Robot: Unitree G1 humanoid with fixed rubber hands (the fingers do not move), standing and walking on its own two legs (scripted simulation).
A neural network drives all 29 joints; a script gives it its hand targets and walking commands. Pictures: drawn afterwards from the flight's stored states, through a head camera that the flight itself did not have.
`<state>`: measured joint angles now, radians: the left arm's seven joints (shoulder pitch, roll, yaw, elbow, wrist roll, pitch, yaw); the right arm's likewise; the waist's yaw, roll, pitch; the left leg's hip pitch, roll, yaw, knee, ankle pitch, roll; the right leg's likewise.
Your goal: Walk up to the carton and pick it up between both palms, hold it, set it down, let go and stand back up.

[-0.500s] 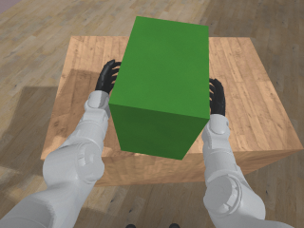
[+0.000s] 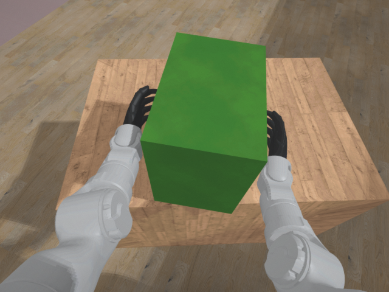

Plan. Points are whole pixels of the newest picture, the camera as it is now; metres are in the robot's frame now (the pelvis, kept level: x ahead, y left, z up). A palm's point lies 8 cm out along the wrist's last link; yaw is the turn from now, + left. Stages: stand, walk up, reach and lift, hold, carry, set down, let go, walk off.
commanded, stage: reach and lift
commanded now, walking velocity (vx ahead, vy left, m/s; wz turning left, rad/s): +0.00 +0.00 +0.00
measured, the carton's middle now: (205, 129) +0.49 -0.01 -0.02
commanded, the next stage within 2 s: none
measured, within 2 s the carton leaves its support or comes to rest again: leaves its support in 0.30 s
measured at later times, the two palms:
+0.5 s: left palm (126, 131) +0.40 +0.16 +0.09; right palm (283, 159) +0.35 -0.15 +0.07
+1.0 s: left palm (123, 124) +0.39 +0.16 +0.12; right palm (289, 144) +0.36 -0.15 +0.10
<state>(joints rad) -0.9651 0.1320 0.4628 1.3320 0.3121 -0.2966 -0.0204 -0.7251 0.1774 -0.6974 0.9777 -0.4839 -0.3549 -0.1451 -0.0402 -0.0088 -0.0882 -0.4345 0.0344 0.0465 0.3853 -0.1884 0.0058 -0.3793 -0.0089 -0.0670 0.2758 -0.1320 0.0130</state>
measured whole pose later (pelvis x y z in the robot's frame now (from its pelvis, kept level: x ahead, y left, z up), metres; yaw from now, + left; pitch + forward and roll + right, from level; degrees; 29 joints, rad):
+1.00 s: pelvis -0.03 -0.01 +0.00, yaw +0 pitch +7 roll +0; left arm -0.89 0.13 0.29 1.15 0.16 -0.06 0.02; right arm -0.73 0.12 -0.47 0.89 -0.25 -0.07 -0.14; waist -0.02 -0.03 -0.12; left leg -0.33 0.03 0.05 0.36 -0.15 0.00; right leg -0.31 -0.01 -0.06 0.33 -0.13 0.00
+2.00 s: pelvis -0.05 -0.02 +0.00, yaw +1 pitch -6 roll +0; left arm -0.79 0.00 0.37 0.54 0.30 0.50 0.04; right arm -0.81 -0.04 -0.16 0.83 0.04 0.20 -0.12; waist -0.05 -0.02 -0.03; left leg -0.08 0.02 0.02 0.30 -0.12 -0.01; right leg -0.06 0.00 -0.02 0.29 -0.13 -0.01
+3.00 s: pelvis -0.04 -0.03 +0.00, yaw +3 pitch -9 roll +0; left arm -0.76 0.03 0.36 0.29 0.35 0.72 -0.08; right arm -0.80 -0.04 -0.03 0.67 0.17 0.36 -0.21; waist -0.09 -0.06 -0.01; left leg -0.03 0.03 -0.02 0.32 -0.15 -0.02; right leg 0.01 0.02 -0.04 0.29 -0.15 -0.02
